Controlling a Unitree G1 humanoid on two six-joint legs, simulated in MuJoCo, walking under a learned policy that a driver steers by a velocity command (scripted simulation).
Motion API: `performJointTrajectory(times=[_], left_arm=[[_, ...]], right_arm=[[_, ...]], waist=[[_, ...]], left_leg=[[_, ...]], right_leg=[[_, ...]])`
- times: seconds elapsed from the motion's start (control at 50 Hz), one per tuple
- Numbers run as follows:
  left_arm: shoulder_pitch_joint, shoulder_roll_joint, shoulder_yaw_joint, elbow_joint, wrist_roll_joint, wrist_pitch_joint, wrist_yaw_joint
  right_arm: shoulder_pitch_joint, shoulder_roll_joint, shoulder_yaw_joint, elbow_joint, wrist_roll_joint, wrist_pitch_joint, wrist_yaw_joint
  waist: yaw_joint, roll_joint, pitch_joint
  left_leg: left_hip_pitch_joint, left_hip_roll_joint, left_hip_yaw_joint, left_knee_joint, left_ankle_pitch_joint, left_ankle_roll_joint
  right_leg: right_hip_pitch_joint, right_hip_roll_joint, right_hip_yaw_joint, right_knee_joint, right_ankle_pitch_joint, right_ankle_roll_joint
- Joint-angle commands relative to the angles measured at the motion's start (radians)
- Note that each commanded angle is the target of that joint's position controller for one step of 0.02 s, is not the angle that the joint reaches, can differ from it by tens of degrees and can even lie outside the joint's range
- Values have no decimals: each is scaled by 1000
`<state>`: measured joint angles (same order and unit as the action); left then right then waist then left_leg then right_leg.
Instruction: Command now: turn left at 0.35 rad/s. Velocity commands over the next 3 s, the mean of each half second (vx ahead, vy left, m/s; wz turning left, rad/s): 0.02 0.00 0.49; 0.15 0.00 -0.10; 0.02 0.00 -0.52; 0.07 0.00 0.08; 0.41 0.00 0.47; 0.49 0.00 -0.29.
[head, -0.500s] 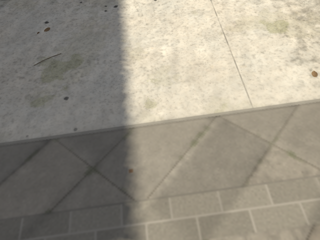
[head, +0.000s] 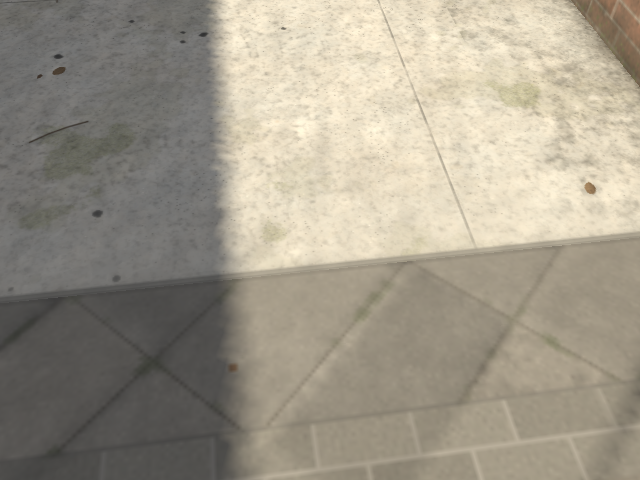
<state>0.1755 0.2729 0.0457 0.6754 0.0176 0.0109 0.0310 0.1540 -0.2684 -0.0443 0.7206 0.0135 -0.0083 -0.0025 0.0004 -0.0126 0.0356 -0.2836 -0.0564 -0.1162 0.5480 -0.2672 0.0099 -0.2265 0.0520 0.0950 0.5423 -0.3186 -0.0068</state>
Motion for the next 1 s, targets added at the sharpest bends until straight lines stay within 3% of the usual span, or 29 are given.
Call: performJointTrajectory(times=[0.02, 0.06, 0.1, 0.12, 0.14, 0.16, 0.18, 0.2, 0.28, 0.36, 0.4, 0.42, 0.44, 0.46, 0.48, 0.5, 0.52, 0.56, 0.64, 0.72, 0.78, 0.86, 0.88, 0.9, 0.92, 0.94, 0.96, 0.98, 1.0], left_arm=[[18, 97, 46, -72, -6, -21, 2], [37, 106, 56, -69, -7, -25, -4], [49, 142, 72, -71, -5, -23, -6], [62, 167, 79, -74, 2, -22, -5], [52, 172, 79, -83, 7, -25, 0], [53, 159, 71, -97, 7, -30, 7], [26, 151, 65, -104, 1, -33, 13], [-12, 156, 67, -105, -10, -32, 14], [-6, 192, 81, -92, -12, -8, 17], [3, 213, 89, -79, -39, -2, 6], [43, 175, 78, -56, -48, -16, -4], [68, 129, 65, -69, -8, -22, -7], [-21, 86, 42, -141, 17, -31, -3], [-60, 138, 57, -141, -16, -39, -7], [-73, 159, 62, -139, -36, -45, -15], [-75, 175, 72, -123, -31, -50, -15], [-75, 182, 76, -113, -19, -52, -13], [-28, 144, 65, -79, -13, -64, -27], [-61, 95, 40, -56, -21, -75, -33], [-78, 76, 23, -58, -26, -68, -42], [-82, 99, 27, -70, -32, -58, -51], [-69, 119, 38, -102, -32, -49, -68], [-25, 125, 44, -94, -30, -50, -69], [34, 163, 61, -86, -23, -54, -62], [126, 262, 83, -91, -15, -54, -49], [136, 299, 85, -92, -5, -53, -50], [146, 205, 62, -95, -20, -53, -49], [91, 185, 56, -101, -23, -53, -44], [51, 179, 55, -106, -29, -46, -40]], right_arm=[[-51, -186, -54, -101, 8, 7, -15], [-69, -183, -57, -126, 12, 20, -17], [-74, -166, -56, -148, 17, 26, -14], [-64, -156, -54, -151, 13, 28, -10], [-54, -151, -56, -155, 5, 28, -5], [-57, -182, -72, -157, 2, 29, -1], [-40, -186, -80, -148, 10, 35, 3], [-29, -160, -73, -141, 17, 44, 6], [-81, -99, -43, -176, 16, 50, 25], [-41, -132, -58, -188, 18, 56, 39], [53, -165, -80, -164, 10, 58, 24], [112, -266, -109, -173, 13, 53, 8], [158, -355, -118, -186, -18, 31, 11], [188, -291, -102, -173, -24, 3, 20], [163, -240, -83, -156, -12, -14, 19], [125, -211, -73, -155, 3, -18, 14], [84, -190, -62, -159, 6, -17, 6], [67, -159, -44, -156, -14, -22, -7], [103, -153, -37, -119, -26, -46, -11], [119, -171, -39, -74, -35, -44, -5], [115, -185, -45, -53, -26, -34, 1], [86, -205, -58, -51, 5, 0, -18], [73, -201, -56, -54, 13, 6, -27], [98, -182, -51, -51, 9, 4, -32], [97, -141, -35, -87, -29, -4, -37], [119, -95, -17, -114, -56, -12, -35], [105, -154, -30, -94, -41, -12, -25], [65, -167, -35, -102, -16, -8, -18], [51, -158, -36, -95, -15, -2, -21]], waist=[[13, 138, -108], [14, 85, -112], [6, -45, -93], [9, -129, -77], [11, -214, -81], [21, -163, -78], [1, -76, -71], [-17, -46, -48], [28, -121, -68], [20, -154, -112], [-19, -87, -132], [-20, 132, -156], [-46, 324, -199], [-95, 191, -220], [-67, 164, -136], [-47, 121, -73], [-32, 127, -38], [-13, 153, -52], [-40, 119, -25], [-55, 116, -21], [-58, 115, -19], [-36, 114, -44], [-6, 101, -72], [19, 54, -126], [33, -115, -229], [9, -286, -279], [46, -147, -299], [33, -111, -217], [18, -42, -180]], left_leg=[[68, 189, -287, -99, 329, 151], [15, 144, -260, -53, 297, 125], [-103, 51, -144, 69, 176, 57], [-199, -5, -62, 172, 53, 13], [-272, -18, 9, 344, -255, -16], [-327, 18, 11, 562, -385, -40], [-338, 45, -5, 648, -361, -53], [-347, 69, 4, 608, -302, -63], [-251, 87, 115, 391, -174, -87], [-85, 53, 195, 118, -67, -51], [122, 13, 184, -100, 141, 7], [322, 184, -94, -135, 400, 87], [356, 432, -534, -204, 348, 336], [332, 444, -562, -269, 47, 384], [284, 387, -492, -300, -228, 325], [228, 338, -438, -319, -353, 267], [186, 308, -386, -334, -339, 236], [145, 253, -279, -363, -233, 210], [153, 233, -123, -369, 43, 194], [142, 256, -27, -335, 323, 204], [160, 280, 0, -290, 438, 208], [234, 304, 8, -144, 570, 182], [231, 279, 32, -62, 616, 154], [201, 219, 79, 73, 608, 103], [19, 129, 157, 357, 340, 23], [-294, -52, 125, 612, -387, -48], [-326, 8, 11, 710, -404, -56], [-365, 35, 14, 737, -332, -57], [-373, 61, 17, 694, -274, -59]], right_leg=[[-19, -10, -25, 18, 84, 9], [20, -33, -12, -18, 130, -11], [80, -133, 85, -104, 223, -76], [126, -250, 196, -152, 336, -150], [147, -398, 311, -183, 494, -250], [142, -478, 351, -187, 618, -314], [130, -461, 290, -170, 636, -301], [124, -406, 199, -164, 599, -253], [135, -309, -2, -152, 615, -205], [126, -331, -57, -86, 547, -172], [22, -278, -143, 75, 404, -84], [-221, -188, -229, 333, 53, 13], [-490, -32, -136, 571, -401, 62], [-529, -64, -6, 678, -377, 56], [-565, -94, 2, 661, -270, 31], [-565, -117, -6, 610, -176, 18], [-549, -129, -13, 552, -93, 22], [-466, -122, -53, 511, 56, 37], [-416, -128, -75, 314, 190, 54], [-309, -131, -79, 166, 202, 58], [-277, -115, -87, 127, 166, 38], [-255, -77, -124, 49, 72, -10], [-175, -51, -141, -38, 139, -32], [-47, -52, -98, -120, 305, -64], [178, -247, 170, -116, 680, -154], [348, -443, 506, -142, 842, -370], [333, -417, 456, -163, 712, -363], [267, -367, 352, -163, 654, -320], [205, -319, 294, -175, 569, -274]])
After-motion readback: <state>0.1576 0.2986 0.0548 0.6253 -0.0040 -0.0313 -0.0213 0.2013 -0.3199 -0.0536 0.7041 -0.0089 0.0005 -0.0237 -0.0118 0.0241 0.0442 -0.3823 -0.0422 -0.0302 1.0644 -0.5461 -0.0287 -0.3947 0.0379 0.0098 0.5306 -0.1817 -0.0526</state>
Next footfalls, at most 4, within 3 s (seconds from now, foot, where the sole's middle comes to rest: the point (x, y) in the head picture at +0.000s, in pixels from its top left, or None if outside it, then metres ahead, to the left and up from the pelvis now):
0.42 left None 0.01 0.15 -0.77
0.90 right None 0.22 -0.02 -0.77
1.34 left None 0.21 0.21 -0.77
1.72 right None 0.15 -0.04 -0.77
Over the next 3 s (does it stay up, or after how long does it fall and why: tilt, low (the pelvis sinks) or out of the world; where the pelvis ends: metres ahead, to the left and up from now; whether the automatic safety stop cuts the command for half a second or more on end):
stays up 0.65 0.24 0.01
